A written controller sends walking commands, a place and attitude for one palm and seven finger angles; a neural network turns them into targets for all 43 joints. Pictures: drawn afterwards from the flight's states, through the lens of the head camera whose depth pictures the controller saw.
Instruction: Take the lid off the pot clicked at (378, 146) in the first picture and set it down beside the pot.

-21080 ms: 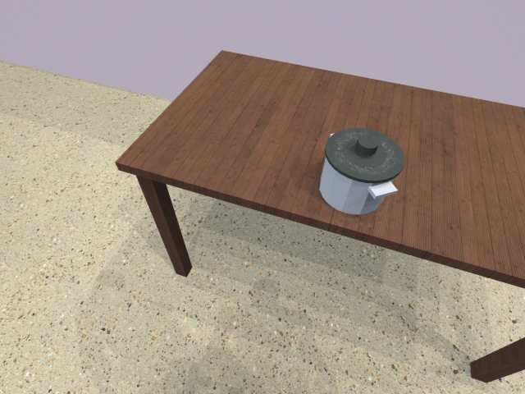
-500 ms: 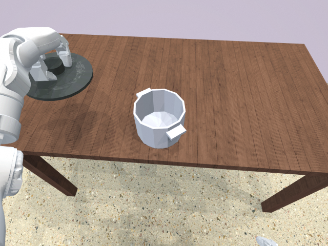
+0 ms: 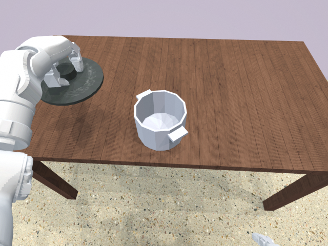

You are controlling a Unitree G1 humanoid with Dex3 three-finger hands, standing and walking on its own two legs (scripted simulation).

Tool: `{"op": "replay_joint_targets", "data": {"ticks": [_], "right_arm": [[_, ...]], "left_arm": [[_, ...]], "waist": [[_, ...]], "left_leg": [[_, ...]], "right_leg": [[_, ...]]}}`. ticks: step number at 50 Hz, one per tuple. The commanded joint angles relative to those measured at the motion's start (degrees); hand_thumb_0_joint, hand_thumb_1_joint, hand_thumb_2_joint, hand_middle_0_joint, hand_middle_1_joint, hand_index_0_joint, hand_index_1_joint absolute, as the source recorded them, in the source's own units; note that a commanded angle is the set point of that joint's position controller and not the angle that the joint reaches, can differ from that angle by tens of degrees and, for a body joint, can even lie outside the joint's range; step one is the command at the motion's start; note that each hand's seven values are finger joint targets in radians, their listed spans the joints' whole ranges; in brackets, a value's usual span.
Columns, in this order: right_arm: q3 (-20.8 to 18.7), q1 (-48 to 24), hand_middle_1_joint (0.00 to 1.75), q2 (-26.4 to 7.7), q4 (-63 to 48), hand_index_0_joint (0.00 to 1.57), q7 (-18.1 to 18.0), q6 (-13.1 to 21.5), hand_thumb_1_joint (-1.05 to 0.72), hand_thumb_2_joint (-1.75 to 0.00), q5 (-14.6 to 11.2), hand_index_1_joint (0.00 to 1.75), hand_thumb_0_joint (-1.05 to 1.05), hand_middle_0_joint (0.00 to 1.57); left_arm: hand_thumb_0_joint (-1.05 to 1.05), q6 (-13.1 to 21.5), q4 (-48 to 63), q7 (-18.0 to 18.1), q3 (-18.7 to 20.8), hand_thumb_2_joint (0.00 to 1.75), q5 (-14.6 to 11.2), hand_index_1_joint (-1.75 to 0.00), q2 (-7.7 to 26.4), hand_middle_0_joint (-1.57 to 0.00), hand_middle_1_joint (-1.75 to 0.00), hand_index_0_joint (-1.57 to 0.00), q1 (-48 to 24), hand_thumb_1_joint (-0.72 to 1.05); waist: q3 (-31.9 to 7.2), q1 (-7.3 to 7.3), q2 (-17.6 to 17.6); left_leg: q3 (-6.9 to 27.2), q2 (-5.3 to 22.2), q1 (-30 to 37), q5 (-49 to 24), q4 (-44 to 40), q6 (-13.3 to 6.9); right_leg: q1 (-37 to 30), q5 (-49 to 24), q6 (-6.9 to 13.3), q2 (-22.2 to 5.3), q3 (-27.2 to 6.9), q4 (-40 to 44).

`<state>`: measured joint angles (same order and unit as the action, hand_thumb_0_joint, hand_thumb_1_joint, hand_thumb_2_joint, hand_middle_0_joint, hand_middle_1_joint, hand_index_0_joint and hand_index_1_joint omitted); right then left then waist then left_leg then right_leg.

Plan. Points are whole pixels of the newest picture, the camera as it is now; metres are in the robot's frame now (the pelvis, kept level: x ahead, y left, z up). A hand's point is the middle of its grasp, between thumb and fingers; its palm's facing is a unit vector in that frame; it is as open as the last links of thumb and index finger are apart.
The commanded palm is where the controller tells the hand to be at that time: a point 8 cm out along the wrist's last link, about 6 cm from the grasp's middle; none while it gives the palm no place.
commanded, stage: lower the lid onto the table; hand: left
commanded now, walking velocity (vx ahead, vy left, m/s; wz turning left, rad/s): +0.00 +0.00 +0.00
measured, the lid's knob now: (66, 71) +0.49 +0.25 +0.14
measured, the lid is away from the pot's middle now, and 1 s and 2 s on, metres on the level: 0.23 0.24 0.24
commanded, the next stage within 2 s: none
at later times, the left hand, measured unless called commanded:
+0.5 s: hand (67, 85) +0.46 +0.24 +0.13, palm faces -0.34 -0.01 -0.94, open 7.5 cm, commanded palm +0.45 +0.24 +0.20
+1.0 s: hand (65, 101) +0.44 +0.26 +0.09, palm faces -0.43 -0.04 -0.90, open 7.5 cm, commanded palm +0.46 +0.26 +0.16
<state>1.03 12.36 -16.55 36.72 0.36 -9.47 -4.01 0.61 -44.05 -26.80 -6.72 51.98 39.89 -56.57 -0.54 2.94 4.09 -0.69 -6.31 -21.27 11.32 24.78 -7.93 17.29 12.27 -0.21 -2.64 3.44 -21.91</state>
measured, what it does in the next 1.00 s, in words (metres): stands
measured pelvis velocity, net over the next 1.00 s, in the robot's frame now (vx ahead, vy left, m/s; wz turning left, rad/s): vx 0.01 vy -0.03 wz -0.01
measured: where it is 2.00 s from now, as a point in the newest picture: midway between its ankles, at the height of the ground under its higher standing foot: outside the picture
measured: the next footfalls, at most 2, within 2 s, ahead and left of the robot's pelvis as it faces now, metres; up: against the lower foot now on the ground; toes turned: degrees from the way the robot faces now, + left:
none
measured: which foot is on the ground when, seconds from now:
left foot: down 0.00-1.00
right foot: down 0.00-1.00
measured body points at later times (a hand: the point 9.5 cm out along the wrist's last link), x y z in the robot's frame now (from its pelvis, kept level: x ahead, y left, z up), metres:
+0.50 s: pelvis +0.00 -0.01 +0.00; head +0.07 -0.01 +0.44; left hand +0.47 +0.24 +0.18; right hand +0.09 -0.28 -0.13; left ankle +0.00 +0.02 -0.74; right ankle -0.02 -0.16 -0.74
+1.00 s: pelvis +0.01 -0.03 +0.00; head +0.08 -0.03 +0.44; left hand +0.46 +0.26 +0.14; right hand +0.08 -0.30 -0.13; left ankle +0.00 +0.02 -0.74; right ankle -0.02 -0.17 -0.74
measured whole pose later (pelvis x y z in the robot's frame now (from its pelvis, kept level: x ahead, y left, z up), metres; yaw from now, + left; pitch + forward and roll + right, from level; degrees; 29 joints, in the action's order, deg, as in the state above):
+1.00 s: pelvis +0.01 -0.03 +0.00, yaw +0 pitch +9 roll -2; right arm 0.5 13.5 -17.5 38.3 -2.3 -11.2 -4.3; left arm 9.2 -51.3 -22.0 -3.6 52.3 42.0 -48.8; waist -0.6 3.1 3.0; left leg -0.2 -4.1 -24.1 13.8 28.7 -6.0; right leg 19.4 13.6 -1.0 -0.1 2.4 -23.8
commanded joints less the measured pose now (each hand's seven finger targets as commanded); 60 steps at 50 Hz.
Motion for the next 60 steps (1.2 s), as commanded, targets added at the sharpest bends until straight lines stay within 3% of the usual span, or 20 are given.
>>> {"op": "replay_joint_targets", "data": {"ticks": [1,3,6,9,11,14,15,18,21,26,29,30,33,36,39,43,47,53,54,60], "right_arm": [[-3.6,0.8,0.30,-9.2,-5.8,0.20,-0.3,1.8,-0.90,-0.90,0.3,0.30,0.00,0.20],[-3.3,0.8,0.30,-9.0,-6.2,0.20,-0.6,1.9,-0.90,-0.90,0.3,0.30,0.00,0.20],[-3.3,1.1,0.30,-9.1,-5.4,0.20,-1.0,1.6,-0.90,-0.90,0.2,0.30,0.00,0.20],[-3.5,1.4,0.30,-8.7,-4.7,0.20,-1.0,1.9,-0.90,-0.90,0.0,0.30,0.00,0.20],[-3.6,1.8,0.30,-9.3,-5.3,0.20,-1.1,2.4,-0.90,-0.90,0.5,0.30,0.00,0.20],[-3.1,2.1,0.30,-8.6,-4.3,0.20,-1.5,2.1,-0.90,-0.90,0.3,0.30,0.00,0.20],[-3.1,2.3,0.30,-8.8,-4.0,0.20,-1.6,1.9,-0.90,-0.90,0.1,0.30,0.00,0.20],[-3.3,1.9,0.30,-9.0,-4.2,0.20,-1.6,1.7,-0.90,-0.90,0.3,0.30,0.00,0.20],[-3.7,2.1,0.30,-8.9,-5.2,0.20,-1.3,2.1,-0.90,-0.90,0.7,0.30,0.00,0.20],[-3.1,2.9,0.30,-9.5,-4.4,0.20,-1.8,1.1,-0.90,-0.90,0.2,0.30,0.00,0.20],[-3.4,2.1,0.30,-9.0,-4.2,0.20,-1.8,0.7,-0.90,-0.90,-0.1,0.30,0.00,0.20],[-3.7,2.2,0.30,-9.0,-4.4,0.20,-1.8,0.9,-0.90,-0.90,0.0,0.30,0.00,0.20],[-3.3,2.5,0.30,-9.2,-5.2,0.20,-2.3,0.9,-0.90,-0.90,0.4,0.30,0.00,0.20],[-3.2,3.0,0.30,-9.4,-4.4,0.20,-2.7,0.5,-0.90,-0.90,0.1,0.30,0.00,0.20],[-3.6,2.8,0.30,-9.2,-3.6,0.20,-2.7,0.2,-0.90,-0.90,-0.2,0.30,0.00,0.20],[-3.4,3.0,0.30,-9.5,-4.0,0.20,-3.2,0.0,-0.90,-0.90,0.1,0.30,0.00,0.20],[-3.3,3.2,0.30,-9.6,-2.8,0.20,-3.4,-0.4,-0.90,-0.90,-0.2,0.30,0.00,0.20],[-3.2,3.5,0.30,-10.0,-2.5,0.20,-4.3,-0.3,-0.90,-0.90,-0.3,0.30,0.00,0.20],[-3.2,3.8,0.30,-9.8,-2.4,0.20,-4.4,-0.2,-0.90,-0.90,-0.3,0.30,0.00,0.20],[-3.4,4.3,0.30,-10.1,-2.0,0.20,-4.5,0.2,-0.90,-0.90,-0.3,0.30,0.00,0.20]], "left_arm": [[0.00,0.2,17.1,4.3,6.5,0.95,0.6,-1.00,16.6,-0.94,-1.04,-0.87,-32.2,0.69],[0.00,0.3,14.9,4.6,9.9,0.95,0.7,-1.00,19.7,-0.94,-1.04,-0.87,-29.3,0.69],[0.00,0.6,14.2,4.5,6.9,0.95,-0.6,-1.00,16.8,-0.94,-1.04,-0.87,-31.6,0.69],[0.00,0.1,14.8,4.7,3.5,0.95,0.0,-1.00,12.8,-0.94,-1.04,-0.87,-35.0,0.69],[0.00,1.4,17.2,5.5,8.1,0.95,0.2,-1.00,18.4,-0.94,-1.04,-0.87,-33.4,0.69],[0.00,1.7,10.4,5.7,5.6,0.95,0.0,-1.00,14.4,-0.94,-1.04,-0.87,-30.4,0.69],[0.00,1.6,7.0,5.9,6.7,0.95,-0.2,-1.00,15.4,-0.94,-1.04,-0.87,-28.5,0.69],[0.00,2.2,10.6,6.6,6.2,0.95,0.8,-1.00,15.9,-0.94,-1.04,-0.87,-32.8,0.69],[0.00,3.5,16.7,7.2,6.6,0.95,1.0,-1.00,16.2,-0.94,-1.04,-0.87,-32.4,0.69],[0.00,4.2,6.2,7.4,10.6,0.95,-0.6,-1.00,19.9,-0.94,-1.04,-0.87,-23.5,0.69],[0.00,3.9,9.9,7.4,6.2,0.95,0.4,-1.00,15.5,-0.94,-1.04,-0.87,-29.1,0.69],[0.00,4.2,11.3,7.6,6.8,0.95,0.9,-1.00,16.3,-0.94,-1.04,-0.87,-29.2,0.69],[0.00,6.4,10.9,8.6,14.3,0.95,1.2,-1.00,25.1,-0.94,-1.04,-0.87,-24.3,0.69],[0.00,7.5,7.2,8.0,11.9,0.95,-0.7,-1.00,22.2,-0.94,-1.04,-0.87,-22.4,0.69],[0.00,7.0,7.8,7.8,7.6,0.95,-0.4,-1.00,17.2,-0.94,-1.04,-0.87,-24.8,0.69],[0.00,9.2,8.3,8.6,13.9,0.95,0.0,-1.00,24.5,-0.94,-1.04,-0.87,-21.5,0.69],[0.00,9.2,4.5,8.1,8.9,0.95,-1.0,-1.00,19.1,-0.94,-1.04,-0.87,-22.0,0.69],[0.00,10.8,6.0,9.1,13.0,0.95,-0.4,-1.00,24.3,-0.94,-1.04,-0.87,-22.0,0.69],[0.00,10.7,4.3,9.1,11.3,0.95,-0.7,-1.00,22.0,-0.94,-1.04,-0.87,-21.3,0.69],[0.00,11.1,2.6,10.1,12.3,0.95,0.5,-1.00,23.0,-0.94,-1.04,-0.87,-19.7,0.69]], "waist": [[-28.2,0.43,3.6],[-29.9,-0.03,1.9],[-27.6,0.88,0.3],[-26.6,1.43,2.8],[-29.3,0.57,3.5],[-26.9,0.87,1.5],[-24.7,0.75,-0.5],[-27.1,0.77,2.1],[-30.7,0.75,5.7],[-25.8,0.16,-1.0],[-25.4,0.86,1.4],[-27.0,0.85,2.9],[-30.9,-0.25,3.5],[-27.1,0.50,0.6],[-24.2,1.25,3.6],[-28.5,0.14,2.5],[-24.1,1.56,1.4],[-27.9,0.94,2.6],[-26.8,1.28,2.0],[-26.6,0.97,2.8]], "left_leg": [[11.4,7.5,29.4,-34.6,2.1,7.5],[10.5,6.8,28.4,-33.2,2.3,6.7],[9.9,6.7,26.0,-29.5,1.7,6.4],[11.4,7.5,28.8,-28.8,1.4,7.2],[11.3,7.2,29.4,-30.9,2.3,7.4],[10.2,6.8,26.4,-28.3,2.0,6.7],[9.4,6.7,24.0,-25.4,1.7,6.2],[9.6,6.7,25.1,-26.7,1.9,6.4],[10.8,7.4,29.7,-34.9,3.7,7.6],[7.6,6.2,20.5,-26.8,2.6,5.3],[8.5,7.0,22.7,-26.3,2.1,5.8],[9.0,7.2,25.2,-28.5,2.7,6.0],[7.9,6.5,24.7,-31.3,3.8,5.3],[6.7,6.5,20.7,-28.1,3.3,4.4],[7.0,7.1,22.3,-25.2,2.9,4.6],[6.5,6.5,22.0,-28.1,4.2,3.9],[5.5,6.4,19.2,-23.1,3.8,3.2],[5.2,6.2,20.2,-24.7,4.9,3.0],[5.0,6.2,19.2,-23.8,4.8,2.9],[5.1,6.5,18.9,-24.7,5.7,3.2]], "right_leg": [[5.3,-8.4,3.2,3.3,-0.1,0.3],[2.5,-10.0,3.2,3.6,-0.2,0.1],[3.1,-10.1,3.0,3.0,-0.2,0.4],[7.1,-6.7,2.9,3.6,0.4,0.3],[5.3,-8.2,3.4,3.3,-0.3,0.0],[4.7,-8.3,3.1,3.6,0.2,0.1],[4.3,-8.2,3.1,3.6,0.1,0.2],[4.2,-9.0,3.2,3.5,0.0,-0.4],[5.7,-9.8,3.4,3.4,-0.3,-0.9],[0.6,-12.8,3.3,3.1,-0.6,-0.5],[4.1,-9.8,3.1,3.6,0.4,-0.8],[4.9,-9.7,3.1,3.7,0.2,-0.8],[0.0,-13.4,3.3,3.7,-0.8,-1.0],[-0.3,-14.7,3.1,3.2,-0.7,-0.8],[4.8,-10.2,2.9,3.7,0.1,-0.4],[0.6,-14.0,3.1,3.7,-0.7,-1.1],[2.9,-12.6,2.9,3.7,-0.5,-0.8],[1.7,-14.3,3.0,3.7,-0.9,-1.7],[2.1,-14.0,2.9,3.7,-0.6,-1.8],[4.1,-13.3,3.0,3.8,-0.7,-2.3]]}}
